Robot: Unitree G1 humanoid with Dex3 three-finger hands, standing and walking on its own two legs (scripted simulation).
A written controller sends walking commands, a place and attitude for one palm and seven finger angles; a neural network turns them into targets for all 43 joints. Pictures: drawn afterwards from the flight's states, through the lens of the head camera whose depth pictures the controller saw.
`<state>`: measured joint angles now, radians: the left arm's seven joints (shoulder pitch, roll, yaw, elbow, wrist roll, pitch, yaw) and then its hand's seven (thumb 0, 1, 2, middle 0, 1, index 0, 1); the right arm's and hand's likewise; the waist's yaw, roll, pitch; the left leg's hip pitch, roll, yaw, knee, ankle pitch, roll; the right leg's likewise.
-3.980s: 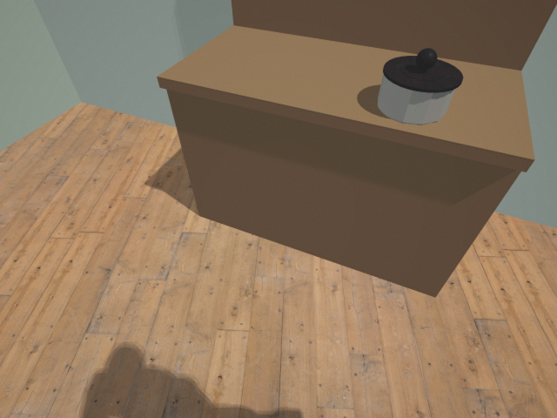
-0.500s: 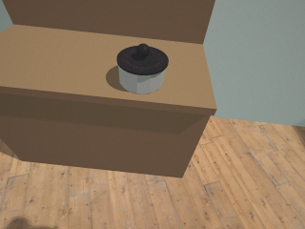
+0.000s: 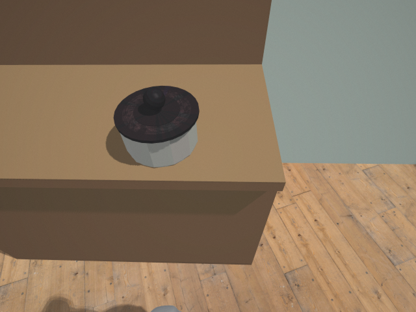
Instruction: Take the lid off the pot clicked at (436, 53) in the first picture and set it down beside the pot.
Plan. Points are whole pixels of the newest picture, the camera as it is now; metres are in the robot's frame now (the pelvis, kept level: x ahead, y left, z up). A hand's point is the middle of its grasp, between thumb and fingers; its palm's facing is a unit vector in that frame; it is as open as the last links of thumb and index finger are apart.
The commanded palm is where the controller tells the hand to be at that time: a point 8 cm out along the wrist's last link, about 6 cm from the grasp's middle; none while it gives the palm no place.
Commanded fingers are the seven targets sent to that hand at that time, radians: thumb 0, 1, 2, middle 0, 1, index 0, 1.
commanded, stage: come to a stop and stand still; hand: left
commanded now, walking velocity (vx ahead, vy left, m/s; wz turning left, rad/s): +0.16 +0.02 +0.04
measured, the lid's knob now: (154, 99) +0.55 +0.15 +0.11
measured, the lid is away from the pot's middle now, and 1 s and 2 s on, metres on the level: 0.00 0.00 0.00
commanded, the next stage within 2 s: look again from close up in 1.66 s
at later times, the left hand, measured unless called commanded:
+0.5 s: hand out of the picture +0.06 +0.21 -0.17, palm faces +0.02 -0.97 -0.25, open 7.3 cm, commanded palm none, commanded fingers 0.00 0.90 0.90 -0.20 -0.30 -0.20 -0.30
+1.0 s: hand out of the picture +0.10 +0.20 -0.17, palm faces +0.02 -0.96 -0.28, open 7.4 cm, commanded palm none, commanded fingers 0.00 0.90 0.90 -0.20 -0.30 -0.20 -0.30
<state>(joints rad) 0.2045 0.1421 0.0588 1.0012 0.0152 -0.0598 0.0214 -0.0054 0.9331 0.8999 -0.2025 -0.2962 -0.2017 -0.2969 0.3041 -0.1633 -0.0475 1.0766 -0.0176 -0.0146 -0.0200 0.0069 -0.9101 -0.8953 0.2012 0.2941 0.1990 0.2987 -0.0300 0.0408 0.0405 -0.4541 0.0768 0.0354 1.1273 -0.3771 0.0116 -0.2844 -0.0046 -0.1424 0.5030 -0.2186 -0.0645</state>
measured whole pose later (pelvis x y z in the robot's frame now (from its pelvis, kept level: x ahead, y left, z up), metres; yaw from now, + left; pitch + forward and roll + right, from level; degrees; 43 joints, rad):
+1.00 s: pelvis +0.03 +0.00 -0.01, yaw +0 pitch -1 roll +1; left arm 0.21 0.21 0.02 0.94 0.02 0.02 0.05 0.00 0.91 0.90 -0.20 -0.30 -0.20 -0.30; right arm 0.23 -0.21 -0.04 1.00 -0.02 0.03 -0.01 0.01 -0.91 -0.90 0.20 0.29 0.20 0.30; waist 0.00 0.00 0.08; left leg -0.23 0.01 0.05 0.56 -0.31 0.00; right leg -0.23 -0.04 -0.05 0.60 -0.34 0.00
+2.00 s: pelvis +0.04 +0.04 +0.00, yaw -3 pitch -1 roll +0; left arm 0.26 0.17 0.00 1.05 0.02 0.01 0.04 0.00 0.91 0.90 -0.20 -0.30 -0.20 -0.30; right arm 0.25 -0.16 -0.02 1.07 0.00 0.01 -0.02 0.01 -0.92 -0.90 0.20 0.29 0.20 0.30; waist 0.00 0.00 0.07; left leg -0.17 -0.02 0.11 0.47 -0.28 0.05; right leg -0.17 -0.06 0.00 0.47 -0.28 0.05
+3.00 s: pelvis +0.03 +0.03 +0.00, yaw -3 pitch -1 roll +0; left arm 0.35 0.17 -0.01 0.82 -0.01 0.05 0.07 0.01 0.93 0.90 -0.21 -0.30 -0.21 -0.30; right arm 0.33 -0.15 0.00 1.03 0.03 -0.06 -0.03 0.02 -0.93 -0.90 0.20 0.29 0.20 0.30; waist 0.01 -0.01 0.06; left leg -0.20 0.00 0.10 0.49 -0.28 0.04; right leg -0.19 -0.04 -0.01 0.48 -0.28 0.03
